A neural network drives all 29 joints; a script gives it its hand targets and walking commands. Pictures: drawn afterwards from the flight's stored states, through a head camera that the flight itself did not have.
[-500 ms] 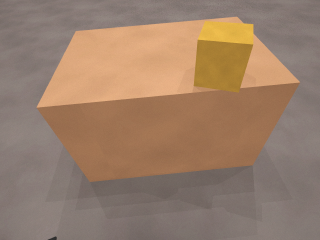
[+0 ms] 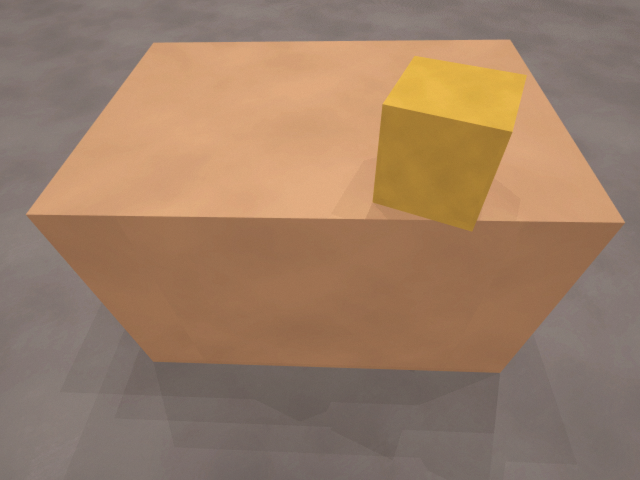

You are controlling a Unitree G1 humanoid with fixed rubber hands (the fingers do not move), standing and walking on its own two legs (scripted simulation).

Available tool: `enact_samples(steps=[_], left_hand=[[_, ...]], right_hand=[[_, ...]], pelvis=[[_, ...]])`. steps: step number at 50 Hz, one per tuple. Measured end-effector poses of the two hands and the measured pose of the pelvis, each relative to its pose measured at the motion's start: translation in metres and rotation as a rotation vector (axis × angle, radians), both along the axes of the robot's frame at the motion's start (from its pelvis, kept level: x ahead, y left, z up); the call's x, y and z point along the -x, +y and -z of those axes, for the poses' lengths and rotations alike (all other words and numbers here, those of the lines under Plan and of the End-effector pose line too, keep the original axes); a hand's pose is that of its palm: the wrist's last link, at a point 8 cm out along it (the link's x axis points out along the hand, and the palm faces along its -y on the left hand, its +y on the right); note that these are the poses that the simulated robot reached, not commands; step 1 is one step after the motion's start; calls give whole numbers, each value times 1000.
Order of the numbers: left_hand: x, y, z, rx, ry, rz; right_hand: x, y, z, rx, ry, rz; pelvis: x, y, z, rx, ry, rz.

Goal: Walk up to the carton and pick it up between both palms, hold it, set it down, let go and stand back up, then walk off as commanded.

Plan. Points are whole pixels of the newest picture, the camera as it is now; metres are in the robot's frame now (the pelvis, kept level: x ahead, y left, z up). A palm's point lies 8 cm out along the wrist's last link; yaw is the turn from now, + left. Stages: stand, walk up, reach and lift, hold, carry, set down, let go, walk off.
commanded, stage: walk up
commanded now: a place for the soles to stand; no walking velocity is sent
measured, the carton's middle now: (443, 143) +0.65 -0.19 +0.05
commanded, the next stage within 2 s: none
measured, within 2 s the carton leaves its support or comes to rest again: neither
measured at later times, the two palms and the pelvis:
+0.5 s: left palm (252, 465) +0.18 +0.11 -0.08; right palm out of the picture +0.19 -0.48 -0.08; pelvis +0.10 -0.18 -0.01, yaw -4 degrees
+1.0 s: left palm (308, 304) +0.40 +0.05 -0.06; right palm out of the picture +0.26 -0.55 -0.09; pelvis +0.21 -0.24 -0.02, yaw -6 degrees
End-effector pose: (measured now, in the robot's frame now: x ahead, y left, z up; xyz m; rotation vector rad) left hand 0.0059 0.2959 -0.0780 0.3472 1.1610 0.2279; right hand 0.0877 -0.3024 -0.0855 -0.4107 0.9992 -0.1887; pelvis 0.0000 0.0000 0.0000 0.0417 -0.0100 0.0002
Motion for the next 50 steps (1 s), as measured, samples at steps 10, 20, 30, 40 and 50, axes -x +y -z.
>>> enact_samples(steps=[10, 20, 30, 40, 50], left_hand=[[-156, -63, -24, -16, -314, 132], [-178, -175, 11, 13, -250, 163], [-185, -180, -6, -29, -110, 116], [-277, -183, 3, 13, -187, 144], [-390, -247, -18, -12, -377, 219]], right_hand=[[-17, -73, -5, 46, -75, 41], [-78, -168, 16, -24, -145, -7], [-129, -185, -13, -38, -138, -31], [-142, -189, -14, 11, -49, 21], [-172, -245, 7, -13, -35, 45]], pelvis=[[-32, -66, 6, -6, -31, 44], [-77, -168, 30, 4, -77, 56], [-125, -186, 5, 7, -18, 74], [-171, -180, 6, 24, -12, 91], [-214, -237, 17, -9, -18, 105]])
